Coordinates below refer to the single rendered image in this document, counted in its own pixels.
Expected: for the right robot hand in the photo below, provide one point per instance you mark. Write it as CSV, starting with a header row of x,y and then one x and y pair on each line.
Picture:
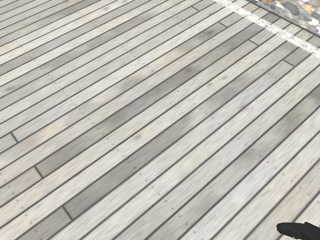
x,y
302,231

